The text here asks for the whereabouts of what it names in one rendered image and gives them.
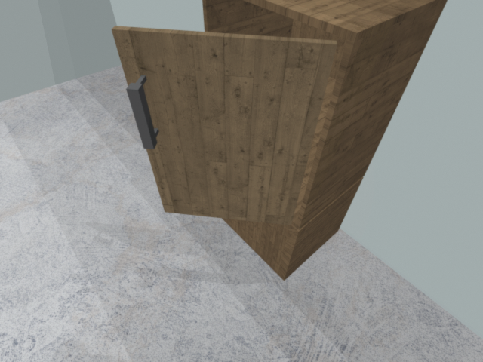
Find handle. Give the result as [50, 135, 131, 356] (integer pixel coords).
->
[126, 75, 159, 149]

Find cupboard door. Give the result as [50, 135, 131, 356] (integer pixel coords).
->
[112, 26, 337, 225]

